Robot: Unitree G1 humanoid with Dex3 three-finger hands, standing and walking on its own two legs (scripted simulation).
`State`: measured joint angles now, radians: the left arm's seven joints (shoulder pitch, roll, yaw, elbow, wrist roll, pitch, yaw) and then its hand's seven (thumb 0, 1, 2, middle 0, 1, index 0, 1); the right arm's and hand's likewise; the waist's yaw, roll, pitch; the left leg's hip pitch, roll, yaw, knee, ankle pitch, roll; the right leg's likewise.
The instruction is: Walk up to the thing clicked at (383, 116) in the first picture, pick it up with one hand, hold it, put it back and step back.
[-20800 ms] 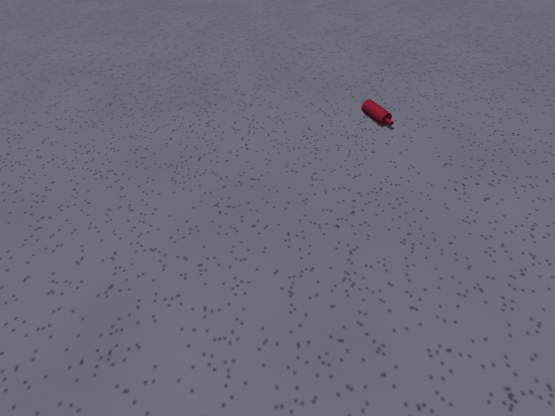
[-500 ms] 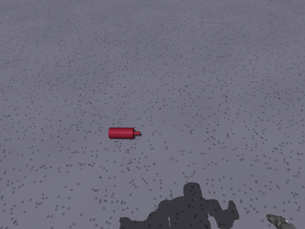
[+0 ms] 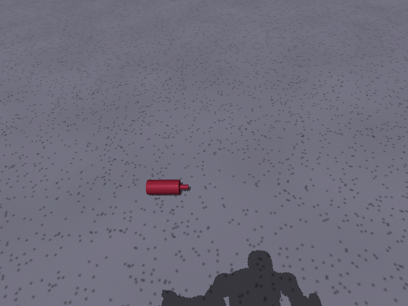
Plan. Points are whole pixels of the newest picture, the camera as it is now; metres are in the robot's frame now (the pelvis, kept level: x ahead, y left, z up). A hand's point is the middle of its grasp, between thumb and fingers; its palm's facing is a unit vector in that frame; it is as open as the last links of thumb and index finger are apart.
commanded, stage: walk up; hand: left
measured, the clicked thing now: (168, 187) +0.86 +0.27 -0.72
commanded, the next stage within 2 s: stand in 1.12 s
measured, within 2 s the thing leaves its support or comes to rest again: neither
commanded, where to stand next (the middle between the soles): +0.47 +0.01 m, yaw +1 degrees
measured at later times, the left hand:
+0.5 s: hand out of the picture +0.11 +0.26 -0.15, palm faces +0.03 -0.92 -0.39, open 7.4 cm
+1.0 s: hand out of the picture +0.10 +0.26 -0.15, palm faces +0.06 -0.94 -0.33, open 7.4 cm
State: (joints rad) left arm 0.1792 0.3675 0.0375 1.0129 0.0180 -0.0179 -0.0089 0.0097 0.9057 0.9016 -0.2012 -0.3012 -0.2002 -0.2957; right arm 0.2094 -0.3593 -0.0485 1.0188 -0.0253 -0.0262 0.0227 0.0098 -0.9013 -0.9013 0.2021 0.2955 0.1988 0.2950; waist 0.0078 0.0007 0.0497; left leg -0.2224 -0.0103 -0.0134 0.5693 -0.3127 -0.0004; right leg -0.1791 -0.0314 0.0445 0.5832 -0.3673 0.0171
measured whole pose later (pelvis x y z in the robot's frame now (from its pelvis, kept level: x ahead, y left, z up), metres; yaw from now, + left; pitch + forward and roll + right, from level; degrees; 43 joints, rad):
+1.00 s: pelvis +0.01 +0.00 +0.01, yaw +2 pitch -3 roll +0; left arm 0.06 0.37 0.04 1.08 0.01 0.00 -0.01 0.01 0.91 0.90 -0.20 -0.30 -0.20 -0.30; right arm 0.11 -0.33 -0.02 1.11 -0.02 0.00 0.01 0.01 -0.90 -0.90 0.20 0.30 0.20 0.29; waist 0.02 -0.02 0.08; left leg -0.14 0.01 -0.02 0.48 -0.29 -0.01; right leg -0.23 -0.05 -0.04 0.46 -0.18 0.03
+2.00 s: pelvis +0.02 -0.02 +0.02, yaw +2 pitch -2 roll +0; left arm 0.08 0.35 0.00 1.15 0.01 -0.02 -0.02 0.01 0.91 0.90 -0.20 -0.30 -0.20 -0.30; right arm 0.14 -0.36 0.00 1.14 -0.01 -0.01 0.01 0.01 -0.90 -0.90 0.20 0.30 0.20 0.29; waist 0.00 0.02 0.05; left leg -0.06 0.04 -0.03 0.32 -0.22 -0.04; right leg -0.17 -0.02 -0.06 0.35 -0.14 0.00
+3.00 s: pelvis +0.25 +0.00 +0.00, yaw -3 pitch -3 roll +2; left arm 0.23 0.36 0.05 0.86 0.00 -0.07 -0.05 0.01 0.91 0.90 -0.20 -0.30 -0.20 -0.30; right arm 0.30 -0.40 -0.04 0.87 0.00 -0.04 0.03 0.01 -0.90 -0.90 0.20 0.30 0.20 0.29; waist 0.02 0.03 0.11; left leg -0.33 0.03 0.01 1.11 -0.47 0.04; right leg -0.27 -0.03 -0.02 0.56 -0.25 -0.03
